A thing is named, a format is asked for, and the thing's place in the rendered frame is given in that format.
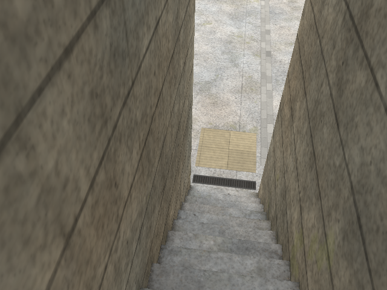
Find stairs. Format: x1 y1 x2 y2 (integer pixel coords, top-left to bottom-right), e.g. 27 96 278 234
140 185 300 290

